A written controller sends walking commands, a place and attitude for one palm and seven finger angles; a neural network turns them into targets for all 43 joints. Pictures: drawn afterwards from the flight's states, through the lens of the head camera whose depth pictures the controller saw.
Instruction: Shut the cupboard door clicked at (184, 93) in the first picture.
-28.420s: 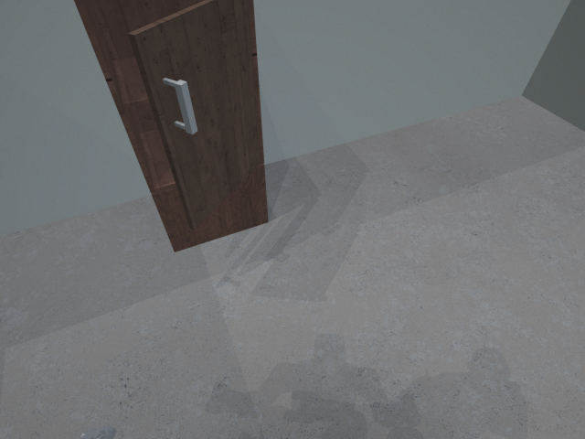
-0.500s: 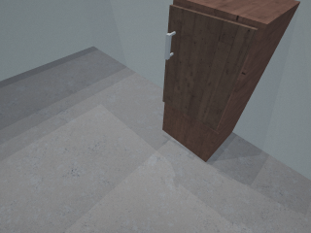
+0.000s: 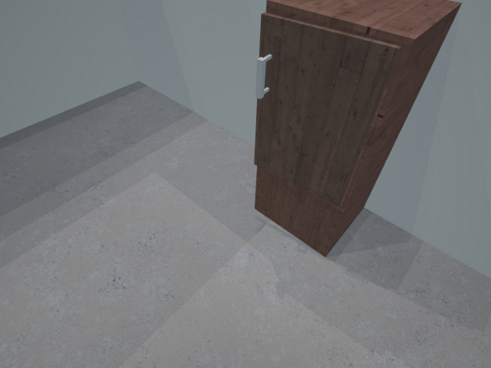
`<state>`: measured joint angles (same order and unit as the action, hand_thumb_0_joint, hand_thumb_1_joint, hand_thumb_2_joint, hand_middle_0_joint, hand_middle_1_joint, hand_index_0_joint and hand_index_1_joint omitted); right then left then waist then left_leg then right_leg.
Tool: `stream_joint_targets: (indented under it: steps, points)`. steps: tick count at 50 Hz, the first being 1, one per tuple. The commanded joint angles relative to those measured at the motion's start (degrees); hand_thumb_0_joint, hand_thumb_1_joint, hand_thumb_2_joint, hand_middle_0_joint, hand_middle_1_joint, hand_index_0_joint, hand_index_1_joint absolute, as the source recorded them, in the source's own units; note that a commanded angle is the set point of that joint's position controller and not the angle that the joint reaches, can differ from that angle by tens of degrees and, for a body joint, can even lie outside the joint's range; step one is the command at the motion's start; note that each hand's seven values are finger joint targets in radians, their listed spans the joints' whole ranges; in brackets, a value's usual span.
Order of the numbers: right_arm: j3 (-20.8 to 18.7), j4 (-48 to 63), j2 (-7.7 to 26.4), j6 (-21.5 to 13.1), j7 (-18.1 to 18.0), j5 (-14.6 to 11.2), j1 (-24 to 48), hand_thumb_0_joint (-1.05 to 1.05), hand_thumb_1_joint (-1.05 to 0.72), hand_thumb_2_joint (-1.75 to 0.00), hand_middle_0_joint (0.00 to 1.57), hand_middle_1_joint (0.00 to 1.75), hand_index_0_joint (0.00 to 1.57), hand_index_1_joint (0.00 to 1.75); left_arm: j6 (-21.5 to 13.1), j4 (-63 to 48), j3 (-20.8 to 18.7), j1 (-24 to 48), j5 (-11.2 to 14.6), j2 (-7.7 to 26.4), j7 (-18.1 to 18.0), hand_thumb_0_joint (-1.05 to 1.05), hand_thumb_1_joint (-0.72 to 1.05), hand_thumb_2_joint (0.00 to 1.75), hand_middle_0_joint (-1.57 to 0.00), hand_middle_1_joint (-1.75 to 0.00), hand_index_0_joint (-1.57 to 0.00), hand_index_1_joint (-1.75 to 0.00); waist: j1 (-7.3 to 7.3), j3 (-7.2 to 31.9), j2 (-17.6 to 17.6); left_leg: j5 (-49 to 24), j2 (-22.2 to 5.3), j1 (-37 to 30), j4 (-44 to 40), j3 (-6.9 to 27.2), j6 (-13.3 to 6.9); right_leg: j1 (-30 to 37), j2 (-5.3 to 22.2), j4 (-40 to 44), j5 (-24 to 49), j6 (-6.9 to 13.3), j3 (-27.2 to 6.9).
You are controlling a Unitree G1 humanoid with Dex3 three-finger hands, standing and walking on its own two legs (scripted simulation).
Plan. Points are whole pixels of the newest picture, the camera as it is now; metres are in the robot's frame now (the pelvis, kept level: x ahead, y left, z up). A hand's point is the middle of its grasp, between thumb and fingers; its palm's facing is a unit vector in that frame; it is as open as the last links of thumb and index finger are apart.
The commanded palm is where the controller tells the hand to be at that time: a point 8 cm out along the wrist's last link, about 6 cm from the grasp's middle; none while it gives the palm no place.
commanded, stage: let the arm hang, fingers relaxed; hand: left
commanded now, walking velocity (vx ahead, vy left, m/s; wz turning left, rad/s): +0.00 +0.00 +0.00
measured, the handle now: (264, 76) +0.95 -0.01 +0.03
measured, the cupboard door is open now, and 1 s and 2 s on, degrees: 5 5 5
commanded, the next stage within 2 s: look to check the result in 0.10 s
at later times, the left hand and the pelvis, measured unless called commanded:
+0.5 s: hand out of the picture -0.03 +0.16 -0.18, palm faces +0.02 -0.98 -0.19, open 7.4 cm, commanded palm none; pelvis +0.01 +0.00 +0.00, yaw +0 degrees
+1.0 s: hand out of the picture +0.03 +0.17 -0.18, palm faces +0.07 -0.97 -0.21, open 7.4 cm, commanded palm none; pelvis +0.02 -0.01 +0.00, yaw +3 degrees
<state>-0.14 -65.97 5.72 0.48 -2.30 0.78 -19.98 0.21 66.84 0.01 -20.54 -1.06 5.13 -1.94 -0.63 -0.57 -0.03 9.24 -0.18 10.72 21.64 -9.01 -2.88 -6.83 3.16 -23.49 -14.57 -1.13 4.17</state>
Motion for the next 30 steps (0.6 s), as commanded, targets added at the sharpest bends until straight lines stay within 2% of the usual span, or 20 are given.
stream_joint_targets:
  steps: [1, 3, 8, 11, 17, 23, 24, 30]
  points:
    - [-0.82, 0.91, 5.58, -0.6, -0.17, 0.06, -4.21, 0.0, -0.9, -0.9, 0.2, 0.3, 0.2, 0.3, -0.34, -0.29, -0.91, -5.83, 0.22, 5.45, -0.52, 0.0, 0.9, 0.9, -0.2, -0.3, -0.2, -0.3, 0.13, -6.99, 0.52, 6.24, -6.76, 1.07, -6.96, 9.27, 0.6, -6.74, 2.62, 4.8, 0.9, 2.8, -3.97]
    - [-0.89, 0.99, 5.64, -0.6, -0.16, 0.02, -4.35, 0.0, -0.9, -0.9, 0.2, 0.3, 0.2, 0.3, -0.29, -0.54, -0.97, -5.54, 0.17, 5.52, -0.52, 0.0, 0.9, 0.9, -0.2, -0.3, -0.2, -0.3, 0.02, -7.38, 1.07, 7.06, -6.82, 1.48, -7.3, 9.42, 0.62, -6.79, 2.51, 4.65, 0.93, 2.77, -4.04]
    - [-0.97, 1.1, 5.82, -0.78, -0.1, -0.01, -4.14, 0.0, -0.9, -0.9, 0.2, 0.3, 0.2, 0.3, -0.56, -0.77, -1.01, -5.11, 0.2, 5.87, -0.55, 0.0, 0.9, 0.9, -0.2, -0.3, -0.2, -0.3, -0.02, -6.11, 0.02, 3.85, -6.69, 0.06, -6.14, 8.93, 0.46, -6.47, 2.83, 4.89, 2.03, 2.82, -4.26]
    - [-0.98, 1.16, 6.06, -0.78, -0.03, -0.04, -3.81, 0.0, -0.9, -0.9, 0.2, 0.3, 0.2, 0.3, -0.63, -0.88, -1.01, -4.66, 0.21, 6.31, -0.53, 0.0, 0.9, 0.9, -0.2, -0.3, -0.2, -0.3, -0.04, -6.59, -0.19, 2.64, -6.62, -0.15, -5.61, 8.57, 0.51, -6.61, 3.0, 5.18, 2.33, 2.81, -4.13]
    - [-1.12, 1.33, 6.91, -0.65, 0.02, -0.08, -2.9, 0.0, -0.9, -0.9, 0.2, 0.3, 0.2, 0.3, -0.58, -1.07, -1.06, -3.79, 0.21, 7.11, -0.44, 0.0, 0.9, 0.9, -0.2, -0.3, -0.2, -0.3, -0.21, -7.03, 0.23, 3.95, -6.79, -0.64, -6.02, 8.67, 0.63, -7.1, 2.95, 5.6, 1.29, 2.82, -4.33]
    - [-1.23, 1.58, 8.21, -0.71, 0.1, -0.1, -1.78, 0.0, -0.9, -0.9, 0.2, 0.3, 0.2, 0.3, -0.77, -1.37, -1.15, -2.68, 0.2, 8.38, -0.33, 0.0, 0.9, 0.9, -0.2, -0.3, -0.2, -0.3, -0.28, -6.09, -0.12, 2.39, -6.83, -1.77, -5.48, 8.39, 0.62, -6.51, 3.18, 6.13, 2.02, 2.9, -4.58]
    - [-1.28, 1.72, 8.5, -0.67, 0.13, -0.2, -1.63, 0.0, -0.9, -0.9, 0.2, 0.3, 0.2, 0.3, -0.89, -1.43, -1.19, -2.6, 0.17, 8.78, -0.36, 0.0, 0.9, 0.9, -0.2, -0.3, -0.2, -0.3, -0.22, -5.8, -1.12, 1.38, -6.82, -1.94, -5.14, 8.59, 0.53, -6.21, 3.01, 6.32, 2.42, 3.01, -4.72]
    - [-1.35, 1.83, 9.35, -0.85, 0.18, -0.15, 0.04, 0.0, -0.9, -0.9, 0.2, 0.3, 0.2, 0.3, -1.03, -1.64, -1.28, -1.15, 0.21, 9.69, -0.24, 0.0, 0.9, 0.9, -0.2, -0.3, -0.2, -0.3, -0.23, -5.07, -0.46, -0.95, -6.96, -2.79, -4.74, 8.35, 0.62, -5.48, 3.38, 6.62, 3.83, 3.01, -4.83]
